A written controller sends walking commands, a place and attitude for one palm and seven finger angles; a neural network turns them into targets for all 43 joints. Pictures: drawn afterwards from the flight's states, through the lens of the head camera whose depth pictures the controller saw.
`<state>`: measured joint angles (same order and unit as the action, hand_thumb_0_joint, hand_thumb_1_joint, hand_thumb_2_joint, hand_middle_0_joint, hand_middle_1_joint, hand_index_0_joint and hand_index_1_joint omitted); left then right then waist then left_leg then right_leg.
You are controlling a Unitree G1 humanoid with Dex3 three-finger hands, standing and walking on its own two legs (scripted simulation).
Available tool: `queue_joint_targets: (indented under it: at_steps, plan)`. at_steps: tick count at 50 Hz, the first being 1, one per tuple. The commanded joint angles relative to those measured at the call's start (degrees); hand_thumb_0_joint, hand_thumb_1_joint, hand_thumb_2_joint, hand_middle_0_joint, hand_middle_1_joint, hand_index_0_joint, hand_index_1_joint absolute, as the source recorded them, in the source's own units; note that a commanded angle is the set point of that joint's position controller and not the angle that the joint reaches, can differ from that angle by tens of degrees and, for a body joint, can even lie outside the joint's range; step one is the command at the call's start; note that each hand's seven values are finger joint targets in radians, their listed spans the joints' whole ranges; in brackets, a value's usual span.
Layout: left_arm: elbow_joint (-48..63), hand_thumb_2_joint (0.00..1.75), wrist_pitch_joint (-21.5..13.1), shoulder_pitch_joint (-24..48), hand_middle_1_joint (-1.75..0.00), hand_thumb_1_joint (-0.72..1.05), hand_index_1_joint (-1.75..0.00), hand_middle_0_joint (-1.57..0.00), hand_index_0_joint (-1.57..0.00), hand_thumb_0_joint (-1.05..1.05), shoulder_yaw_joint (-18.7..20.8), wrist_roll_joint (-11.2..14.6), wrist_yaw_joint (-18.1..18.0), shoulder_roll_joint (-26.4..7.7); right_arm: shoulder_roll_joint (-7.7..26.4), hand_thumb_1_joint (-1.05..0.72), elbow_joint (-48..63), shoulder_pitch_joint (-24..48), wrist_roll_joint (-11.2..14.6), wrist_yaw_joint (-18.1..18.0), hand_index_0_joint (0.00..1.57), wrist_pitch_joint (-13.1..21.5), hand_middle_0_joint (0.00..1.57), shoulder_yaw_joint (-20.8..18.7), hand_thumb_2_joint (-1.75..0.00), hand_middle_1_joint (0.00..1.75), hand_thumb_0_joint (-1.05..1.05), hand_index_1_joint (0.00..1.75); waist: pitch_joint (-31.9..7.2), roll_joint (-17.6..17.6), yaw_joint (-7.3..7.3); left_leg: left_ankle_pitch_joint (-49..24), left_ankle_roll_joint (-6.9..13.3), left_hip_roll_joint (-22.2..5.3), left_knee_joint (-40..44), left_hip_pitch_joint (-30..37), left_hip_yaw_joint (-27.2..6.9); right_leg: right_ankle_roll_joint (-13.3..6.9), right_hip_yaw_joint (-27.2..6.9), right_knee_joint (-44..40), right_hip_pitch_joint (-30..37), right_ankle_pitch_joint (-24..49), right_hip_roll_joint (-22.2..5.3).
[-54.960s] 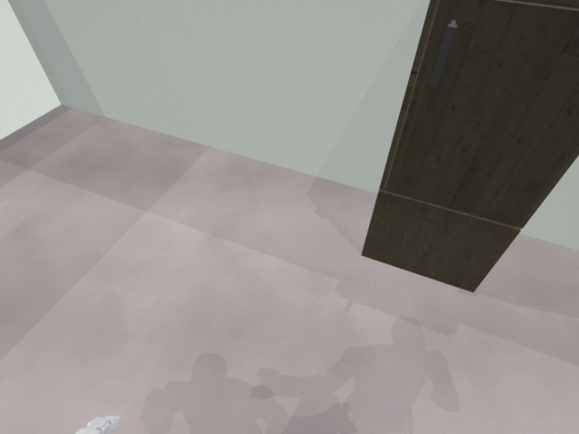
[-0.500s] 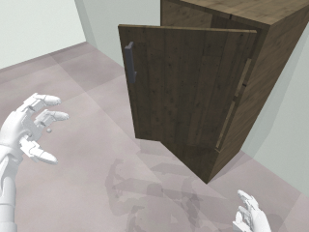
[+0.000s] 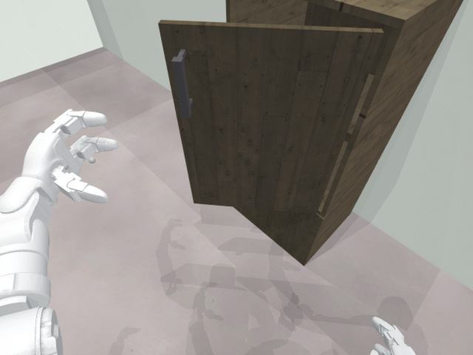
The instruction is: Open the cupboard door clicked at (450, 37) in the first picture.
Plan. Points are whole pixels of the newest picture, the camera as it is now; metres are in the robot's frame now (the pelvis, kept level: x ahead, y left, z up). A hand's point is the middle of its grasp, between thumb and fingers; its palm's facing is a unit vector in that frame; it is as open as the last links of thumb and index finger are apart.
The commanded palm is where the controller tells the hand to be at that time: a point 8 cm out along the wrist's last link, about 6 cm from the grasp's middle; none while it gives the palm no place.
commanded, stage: move the hooked fingers beside the handle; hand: left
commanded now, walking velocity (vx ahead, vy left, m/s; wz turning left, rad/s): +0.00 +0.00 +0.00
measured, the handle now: (184, 84) +0.61 +0.14 +0.14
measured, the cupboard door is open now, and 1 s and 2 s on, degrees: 39 39 39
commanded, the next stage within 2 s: none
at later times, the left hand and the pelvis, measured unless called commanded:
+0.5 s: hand (123, 126) +0.46 +0.22 +0.15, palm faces -0.06 -1.00 +0.02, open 14.0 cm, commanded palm +0.44 +0.28 +0.15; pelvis +0.00 +0.01 +0.00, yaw +0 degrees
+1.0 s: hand (152, 95) +0.55 +0.20 +0.15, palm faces -0.06 -1.00 +0.02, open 14.0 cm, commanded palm +0.54 +0.25 +0.14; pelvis +0.01 +0.01 -0.02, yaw -2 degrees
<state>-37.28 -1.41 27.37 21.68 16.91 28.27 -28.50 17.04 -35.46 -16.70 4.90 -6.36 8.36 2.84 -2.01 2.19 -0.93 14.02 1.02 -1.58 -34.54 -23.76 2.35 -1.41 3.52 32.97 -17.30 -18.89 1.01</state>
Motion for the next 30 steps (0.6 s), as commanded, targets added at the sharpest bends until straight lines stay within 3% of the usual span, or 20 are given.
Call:
queue_joint_targets:
  at_steps: [1, 2, 4, 5, 7, 11, 12, 15, 17, 20, 22, 27, 30]
  plan:
    - [12.23, 0.30, -4.97, 25.66, -1.20, -0.50, -1.20, -0.30, -0.30, 0.00, 2.33, 0.82, -1.62, -14.54, 7.80, -0.90, 7.86, 2.73, -0.35, 0.02, 0.20, 2.38, 0.20, -3.09, -0.90, 0.30, 0.00, 0.30, -15.97, 0.90, -0.54, -9.24, 1.22, 1.33, 3.19, 15.40, -4.05, 0.26, -1.56, -4.70, -3.90, 14.75, 0.55]
    - [12.24, 0.30, -5.54, 26.95, -1.20, -0.50, -1.20, -0.30, -0.30, 0.00, 2.94, 0.74, -2.23, -15.50, 7.85, -0.90, 7.46, 2.40, -0.39, -0.06, 0.20, 2.34, 0.20, -3.29, -0.90, 0.30, 0.00, 0.30, -16.17, 0.42, -0.49, -9.57, 1.33, 1.30, 2.98, 15.32, -4.02, 0.10, -1.60, -4.77, -3.16, 14.48, 0.61]
    - [11.09, 0.30, -5.63, 27.73, -1.20, -0.50, -1.20, -0.30, -0.30, 0.00, 3.22, -0.17, -3.07, -15.82, 8.02, -0.90, 7.13, 1.64, -0.58, 0.08, 0.20, 1.95, 0.20, -3.35, -0.90, 0.30, 0.00, 0.30, -16.91, 2.75, -0.56, -10.07, 1.09, 1.08, 3.10, 16.53, -4.41, 0.00, -1.50, -4.57, -4.26, 14.44, 0.63]
    - [11.15, 0.30, -5.62, 29.64, -1.20, -0.50, -1.20, -0.30, -0.30, 0.00, 1.35, -0.63, -3.38, -14.18, 7.99, -0.90, 6.94, 1.39, -0.64, 0.06, 0.20, 1.74, 0.20, -3.29, -0.90, 0.30, 0.00, 0.30, -17.01, 4.10, -1.07, -9.64, 0.90, 1.08, 3.18, 17.15, -4.62, -0.05, -1.27, -4.51, -5.35, 13.52, 0.61]
    - [8.63, 0.30, -5.76, 31.22, -1.20, -0.50, -1.20, -0.30, -0.30, 0.00, 1.40, -0.89, -4.31, -14.39, 8.02, -0.90, 6.06, 0.49, -0.74, 0.12, 0.20, 1.48, 0.20, -3.38, -0.90, 0.30, 0.00, 0.30, -15.70, 1.51, -1.51, -9.23, 1.13, 0.86, 3.12, 16.26, -4.91, -0.08, -1.19, -5.00, -5.59, 12.67, 0.80]
    - [4.79, 0.30, -6.03, 37.37, -1.20, -0.50, -1.20, -0.30, -0.30, 0.00, -0.60, -2.32, -5.30, -13.43, 8.43, -0.90, 4.98, -0.87, -1.05, 0.40, 0.20, 0.80, 0.20, -3.47, -0.90, 0.30, 0.00, 0.30, -16.83, 3.44, -2.91, -8.57, 0.75, 0.61, 3.03, 17.11, -5.65, -0.07, -0.98, -4.59, -7.97, 11.48, 0.69]
    - [2.93, 0.30, -6.40, 36.90, -1.20, -0.50, -1.20, -0.30, -0.30, 0.00, 1.10, -2.47, -5.72, -15.18, 8.57, -0.90, 4.60, -1.57, -1.13, 0.38, 0.20, 0.47, 0.20, -3.60, -0.90, 0.30, 0.00, 0.30, -17.03, 1.53, -2.42, -9.36, 0.88, 0.57, 2.66, 16.45, -5.68, -0.25, -0.91, -4.36, -7.06, 11.87, 0.80]
    - [-0.35, 0.30, -7.08, 38.66, -1.20, -0.50, -1.20, -0.30, -0.30, 0.00, 0.22, -2.99, -5.75, -14.39, 8.74, -0.90, 4.34, -2.52, -1.27, 0.79, 0.20, -0.18, 0.20, -3.64, -0.90, 0.30, 0.00, 0.30, -18.91, 2.22, -2.71, -11.53, 0.69, 0.48, 2.05, 17.08, -5.60, -0.19, -0.98, -3.54, -7.44, 14.05, 0.70]
    - [-3.08, 0.30, -7.76, 40.56, -1.20, -0.50, -1.20, -0.30, -0.30, 0.00, 0.31, -3.20, -5.78, -14.88, 8.92, -0.90, 3.67, -3.75, -1.41, 0.89, 0.20, -0.72, 0.20, -3.80, -0.90, 0.30, 0.00, 0.30, -19.13, 0.08, -3.25, -12.48, 0.92, 0.45, 1.22, 16.08, -5.42, -0.08, -1.06, -3.27, -7.31, 14.97, 0.76]
    - [-5.95, 0.30, -8.68, 44.12, -1.20, -0.50, -1.20, -0.30, -0.30, 0.00, -0.94, -3.95, -5.90, -13.99, 8.99, -0.90, 3.41, -4.45, -1.54, 1.21, 0.20, -1.31, 0.20, -3.94, -0.90, 0.30, 0.00, 0.30, -18.78, 2.24, -3.95, -11.72, 0.74, 0.41, 0.85, 15.80, -5.27, 0.10, -1.17, -2.84, -9.42, 14.38, 0.73]
    - [-8.53, 0.30, -9.73, 45.78, -1.20, -0.50, -1.20, -0.30, -0.30, 0.00, 0.54, -4.31, -6.21, -16.35, 9.35, -0.90, 2.59, -5.77, -1.72, 1.26, 0.20, -1.89, 0.20, -3.99, -0.90, 0.30, 0.00, 0.30, -19.14, 0.60, -4.19, -12.44, 0.99, 0.39, 0.14, 14.71, -5.20, 0.05, -1.35, -2.58, -8.92, 15.10, 0.81]
    - [-13.27, 0.30, -11.69, 52.84, -1.20, -0.50, -1.20, -0.30, -0.30, 0.00, -0.87, -5.56, -6.60, -16.41, 9.46, -0.90, 1.43, -7.91, -1.97, 1.38, 0.20, -3.01, 0.20, -4.10, -0.90, 0.30, 0.00, 0.30, -18.89, 1.53, -6.23, -11.56, 1.20, 0.40, -1.06, 12.86, -5.04, 0.41, -1.63, -1.91, -11.38, 14.57, 0.85]
    - [-15.61, 0.30, -12.85, 56.68, -1.20, -0.50, -1.20, -0.30, -0.30, 0.00, -0.03, -6.60, -6.93, -18.50, 10.02, -0.90, 0.48, -9.59, -2.28, 1.42, 0.20, -3.41, 0.20, -4.44, -0.90, 0.30, 0.00, 0.30, -20.83, 2.87, -7.08, -10.96, 1.03, 0.13, -1.64, 13.22, -5.57, 0.53, -1.81, -1.50, -13.08, 13.55, 0.97]
